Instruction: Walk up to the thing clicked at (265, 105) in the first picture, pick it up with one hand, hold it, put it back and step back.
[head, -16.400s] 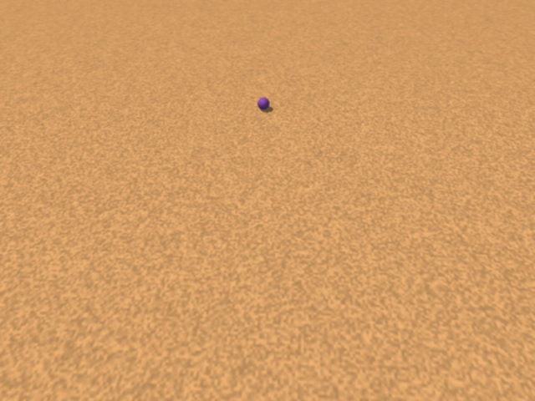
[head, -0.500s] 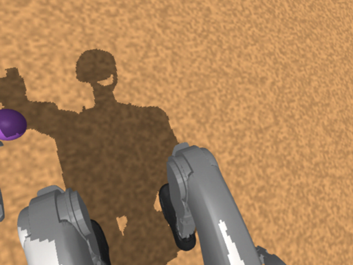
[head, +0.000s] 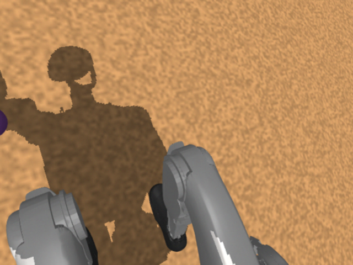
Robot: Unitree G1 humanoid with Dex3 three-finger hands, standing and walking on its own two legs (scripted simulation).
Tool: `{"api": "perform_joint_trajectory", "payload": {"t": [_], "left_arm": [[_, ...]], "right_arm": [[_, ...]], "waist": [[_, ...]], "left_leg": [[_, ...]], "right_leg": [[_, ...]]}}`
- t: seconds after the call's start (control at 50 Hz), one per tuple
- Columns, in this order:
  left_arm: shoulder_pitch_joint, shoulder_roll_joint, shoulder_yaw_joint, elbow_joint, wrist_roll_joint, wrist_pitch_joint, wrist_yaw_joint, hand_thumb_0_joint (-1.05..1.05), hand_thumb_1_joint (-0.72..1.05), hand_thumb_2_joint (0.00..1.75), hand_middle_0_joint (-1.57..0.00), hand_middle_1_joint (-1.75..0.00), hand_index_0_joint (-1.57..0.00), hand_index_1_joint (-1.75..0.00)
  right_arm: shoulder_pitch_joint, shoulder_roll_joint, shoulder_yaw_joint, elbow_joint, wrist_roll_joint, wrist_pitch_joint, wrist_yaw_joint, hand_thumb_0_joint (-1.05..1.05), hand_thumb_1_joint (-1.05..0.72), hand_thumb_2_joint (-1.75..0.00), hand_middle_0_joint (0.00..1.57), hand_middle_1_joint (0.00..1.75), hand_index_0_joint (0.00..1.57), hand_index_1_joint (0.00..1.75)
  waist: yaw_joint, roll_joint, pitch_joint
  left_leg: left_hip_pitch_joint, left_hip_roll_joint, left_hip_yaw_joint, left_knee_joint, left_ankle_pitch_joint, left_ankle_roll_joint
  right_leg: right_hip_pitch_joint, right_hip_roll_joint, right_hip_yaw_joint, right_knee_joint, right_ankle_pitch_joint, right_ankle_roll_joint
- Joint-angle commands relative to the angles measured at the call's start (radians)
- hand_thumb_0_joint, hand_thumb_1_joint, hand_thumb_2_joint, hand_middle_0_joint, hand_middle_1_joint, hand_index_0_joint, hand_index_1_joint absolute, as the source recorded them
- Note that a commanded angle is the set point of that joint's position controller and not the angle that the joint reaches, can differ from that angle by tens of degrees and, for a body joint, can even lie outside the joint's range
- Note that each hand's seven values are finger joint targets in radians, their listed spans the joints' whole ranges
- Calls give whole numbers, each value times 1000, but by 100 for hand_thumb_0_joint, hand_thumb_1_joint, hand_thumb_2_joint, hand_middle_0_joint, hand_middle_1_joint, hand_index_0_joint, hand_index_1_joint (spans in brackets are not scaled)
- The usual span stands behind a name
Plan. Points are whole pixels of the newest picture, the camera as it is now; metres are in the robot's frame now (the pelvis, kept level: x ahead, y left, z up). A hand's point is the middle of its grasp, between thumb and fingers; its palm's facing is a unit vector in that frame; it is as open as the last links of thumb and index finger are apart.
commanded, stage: rest palm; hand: left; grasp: from above
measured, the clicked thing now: out of the picture +0.49 +0.28 -0.27
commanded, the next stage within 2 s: close in 0.76 s
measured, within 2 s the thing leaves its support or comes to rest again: neither
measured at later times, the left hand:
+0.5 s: hand out of the picture +0.49 +0.28 -0.24, palm faces -0.45 -0.13 -0.89, open 13.9 cm
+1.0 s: hand out of the picture +0.48 +0.27 -0.25, palm faces -0.44 -0.12 -0.89, open 13.1 cm
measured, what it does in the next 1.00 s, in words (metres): stands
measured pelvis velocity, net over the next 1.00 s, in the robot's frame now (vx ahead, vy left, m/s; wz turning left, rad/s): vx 0.00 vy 0.01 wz -0.07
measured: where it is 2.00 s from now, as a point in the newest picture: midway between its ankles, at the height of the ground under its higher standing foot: (133, 250)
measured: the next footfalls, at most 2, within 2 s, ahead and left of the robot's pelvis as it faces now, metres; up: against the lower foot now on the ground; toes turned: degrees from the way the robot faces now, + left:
none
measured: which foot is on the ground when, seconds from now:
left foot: down 0.00-1.00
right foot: down 0.00-1.00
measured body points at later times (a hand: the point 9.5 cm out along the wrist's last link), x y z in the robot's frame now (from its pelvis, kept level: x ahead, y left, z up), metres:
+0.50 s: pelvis +0.00 +0.00 -0.01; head +0.28 +0.10 +0.33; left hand +0.51 +0.29 -0.19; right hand +0.01 -0.25 -0.07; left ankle +0.07 +0.12 -0.28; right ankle +0.11 -0.12 -0.28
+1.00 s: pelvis +0.00 +0.01 -0.01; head +0.28 +0.11 +0.32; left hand +0.50 +0.28 -0.20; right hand +0.02 -0.24 -0.06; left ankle +0.07 +0.12 -0.28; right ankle +0.11 -0.12 -0.28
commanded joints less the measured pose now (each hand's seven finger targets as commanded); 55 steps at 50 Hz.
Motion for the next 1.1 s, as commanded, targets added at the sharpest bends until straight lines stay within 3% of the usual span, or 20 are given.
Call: {"api": "perform_joint_trajectory", "payload": {"t": [0.0,0.02,0.04,0.08,0.22,0.28,0.3,0.36,0.38,0.42,0.46,0.52,0.56,0.64,0.66,0.74,0.84,0.92,1.04,1.08], "left_arm": [[-309,264,47,-142,-14,-2,73,0,-55,105,-7,-101,-6,-103],[-313,242,27,-128,-16,0,73,0,-55,103,-7,-101,-6,-102],[-306,280,54,-165,-16,-2,82,0,-56,104,-7,-101,-5,-102],[-282,258,52,-107,-17,3,91,0,-54,101,-7,-101,-6,-102],[-262,320,77,-128,-30,12,109,0,-55,107,-7,-101,-5,-103],[-250,271,44,-81,-38,19,103,0,-55,105,-7,-100,-6,-102],[-262,301,60,-83,-34,17,102,0,-54,104,-7,-101,-6,-102],[-252,301,52,-77,-33,10,104,0,-54,106,-8,-102,-6,-103],[-249,326,69,-97,-34,7,108,0,-54,107,-8,-101,-6,-103],[-263,291,43,-78,-33,5,107,0,-51,107,-10,-102,-8,-104],[-257,310,61,-92,-32,2,116,0,-52,109,-10,-104,-8,-105],[-261,279,27,-47,-23,3,119,0,-51,107,-10,-104,-9,-105],[-284,313,44,-95,-30,-1,133,0,-52,107,-9,-104,-8,-106],[-275,274,20,-36,-21,5,142,0,-51,108,-10,-105,-8,-106],[-280,289,22,-55,-23,4,147,0,-51,107,-10,-105,-9,-106],[-271,270,4,-8,-21,11,155,0,-49,108,-11,-107,-10,-108],[-282,302,17,-5,-25,11,166,0,-48,108,-10,-109,-10,-109],[-282,343,23,-21,-31,13,172,0,-31,97,-20,-107,-22,-105],[-268,340,17,14,-34,24,173,0,-30,88,-21,-101,-23,-99],[-289,382,44,-35,-38,21,175,0,-29,91,-22,-102,-23,-100]], "right_arm": [[238,-291,-69,12,-6,-16,-8,0,-90,-90,20,30,20,30],[231,-297,-68,3,-8,-24,-4,0,-90,-90,20,30,20,30],[234,-299,-69,13,-12,-24,-4,0,-90,-90,20,30,20,30],[241,-295,-56,13,-21,-31,6,0,-90,-90,20,30,20,30],[236,-320,-47,14,-26,-46,20,0,-90,-90,20,30,20,30],[226,-319,-43,13,-30,-52,30,0,-90,-90,20,30,20,30],[240,-322,-35,16,-35,-54,33,0,-90,-90,20,30,20,30],[227,-334,-34,10,-36,-62,37,0,-90,-90,20,30,20,30],[224,-331,-29,10,-32,-62,36,0,-90,-90,20,30,20,30],[222,-333,-28,11,-36,-68,43,0,-90,-90,20,30,20,30],[220,-338,-24,7,-34,-71,45,0,-90,-90,20,30,20,30],[211,-332,-14,6,-42,-76,53,0,-90,-90,20,30,20,30],[204,-342,-18,9,-37,-78,52,0,-90,-90,20,30,20,30],[200,-339,-4,3,-43,-88,63,0,-90,-91,20,30,20,30],[184,-341,-2,3,-40,-87,62,0,-90,-90,20,30,20,30],[176,-356,-3,-2,-48,-97,71,0,-90,-91,20,30,20,30],[172,-357,17,-9,-49,-109,77,0,-90,-91,20,30,20,30],[171,-371,24,-17,-51,-116,78,0,-90,-90,20,30,20,30],[152,-367,36,-18,-47,-122,78,0,-90,-90,20,30,20,30],[162,-373,35,-20,-45,-119,73,0,-90,-90,20,30,20,30]], "waist": [[-29,401,-658],[-44,413,-634],[-25,439,-688],[-51,431,-650],[-39,450,-648],[-56,429,-602],[-71,424,-595],[-69,441,-571],[-51,437,-596],[-77,434,-564],[-65,454,-580],[-90,449,-548],[-72,473,-579],[-100,459,-535],[-85,458,-553],[-104,469,-516],[-105,443,-507],[-104,447,-532],[-105,458,-494],[-91,490,-551]], "left_leg": [[498,-10,81,-246,186,14],[490,-8,83,-233,179,14],[517,-6,78,-243,209,9],[508,-3,74,-229,219,7],[489,1,65,-215,230,8],[475,5,59,-211,221,7],[469,3,60,-205,221,11],[486,6,51,-208,209,5],[484,7,50,-211,215,6],[473,8,49,-202,204,7],[513,9,37,-214,230,-2],[501,12,33,-211,204,0],[508,12,35,-219,208,-1],[516,16,19,-212,225,-6],[510,16,22,-214,222,-4],[512,18,18,-216,212,-7],[488,19,14,-209,202,-2],[489,19,27,-201,203,3],[476,24,9,-203,186,-2],[515,26,6,-210,216,-6]], "right_leg": [[369,48,-91,-200,203,-60],[351,49,-89,-190,201,-60],[387,53,-92,-190,224,-62],[374,51,-101,-176,237,-60],[406,60,-107,-177,254,-61],[382,65,-115,-173,248,-60],[395,63,-115,-179,253,-55],[374,63,-123,-174,236,-60],[396,66,-123,-177,239,-59],[380,67,-125,-173,235,-57],[373,64,-134,-167,248,-61],[368,67,-138,-165,240,-56],[386,70,-136,-173,242,-59],[361,66,-148,-157,260,-54],[372,71,-145,-164,256,-56],[362,73,-149,-160,251,-55],[377,71,-151,-166,246,-50],[427,78,-139,-183,254,-48],[388,76,-150,-167,240,-50],[409,76,-151,-169,257,-53]]}}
